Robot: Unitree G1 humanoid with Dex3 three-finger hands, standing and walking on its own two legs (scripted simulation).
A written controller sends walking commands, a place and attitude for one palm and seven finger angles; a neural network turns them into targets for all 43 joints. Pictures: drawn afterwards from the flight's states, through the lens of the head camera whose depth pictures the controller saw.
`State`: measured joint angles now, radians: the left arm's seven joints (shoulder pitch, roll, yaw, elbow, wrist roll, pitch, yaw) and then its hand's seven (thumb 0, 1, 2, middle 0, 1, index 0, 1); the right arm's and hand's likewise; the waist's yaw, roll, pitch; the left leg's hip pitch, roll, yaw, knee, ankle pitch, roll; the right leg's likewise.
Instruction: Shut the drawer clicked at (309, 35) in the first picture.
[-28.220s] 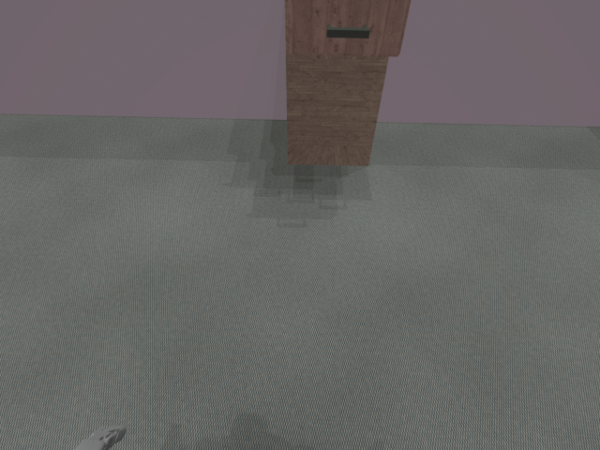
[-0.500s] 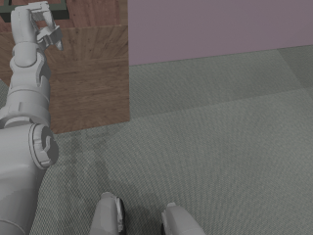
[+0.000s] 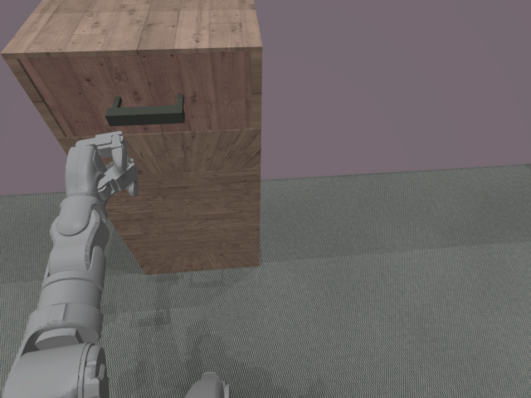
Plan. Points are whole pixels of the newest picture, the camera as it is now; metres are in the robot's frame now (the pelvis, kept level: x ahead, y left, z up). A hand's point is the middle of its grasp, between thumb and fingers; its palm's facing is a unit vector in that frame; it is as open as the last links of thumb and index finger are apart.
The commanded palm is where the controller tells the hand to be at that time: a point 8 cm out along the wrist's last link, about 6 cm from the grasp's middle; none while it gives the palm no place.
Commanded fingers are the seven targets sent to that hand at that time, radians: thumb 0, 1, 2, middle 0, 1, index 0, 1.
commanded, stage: draw the hand back to the body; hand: left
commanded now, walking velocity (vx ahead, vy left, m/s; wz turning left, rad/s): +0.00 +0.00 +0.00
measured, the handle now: (148, 108) +0.62 +0.22 +0.08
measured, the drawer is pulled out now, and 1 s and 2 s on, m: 0.00 0.00 0.00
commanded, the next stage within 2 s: step back with the hand held close in 1.04 s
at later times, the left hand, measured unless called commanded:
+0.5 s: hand (63, 236) +0.28 +0.22 +0.17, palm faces +0.31 -0.91 -0.27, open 3.3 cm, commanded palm +0.23 +0.26 +0.19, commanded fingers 0.00 0.90 0.90 -1.40 -1.60 -1.40 -1.60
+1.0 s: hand out of the picture +0.18 +0.24 +0.21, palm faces +0.41 -0.81 -0.43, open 3.2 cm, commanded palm +0.14 +0.28 +0.23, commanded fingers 0.00 0.90 0.90 -1.40 -1.60 -1.40 -1.60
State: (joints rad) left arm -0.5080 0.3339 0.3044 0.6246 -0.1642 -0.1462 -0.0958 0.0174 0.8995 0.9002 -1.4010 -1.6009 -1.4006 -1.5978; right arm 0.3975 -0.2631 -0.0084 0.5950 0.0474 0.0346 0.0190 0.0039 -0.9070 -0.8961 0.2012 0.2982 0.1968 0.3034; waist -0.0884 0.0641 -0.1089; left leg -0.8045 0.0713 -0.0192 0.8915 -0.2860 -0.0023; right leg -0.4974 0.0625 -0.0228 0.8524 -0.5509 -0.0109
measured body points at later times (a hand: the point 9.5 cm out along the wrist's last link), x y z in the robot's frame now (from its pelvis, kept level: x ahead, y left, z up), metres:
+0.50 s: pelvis +0.00 -0.01 +0.04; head +0.00 -0.03 +0.49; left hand +0.26 +0.27 +0.18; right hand +0.20 -0.23 -0.04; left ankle +0.09 +0.12 -0.69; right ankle -0.08 -0.12 -0.69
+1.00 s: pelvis +0.01 +0.00 +0.05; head +0.00 -0.04 +0.50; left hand +0.15 +0.28 +0.24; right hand +0.22 -0.22 -0.03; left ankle +0.09 +0.12 -0.69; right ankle -0.08 -0.12 -0.69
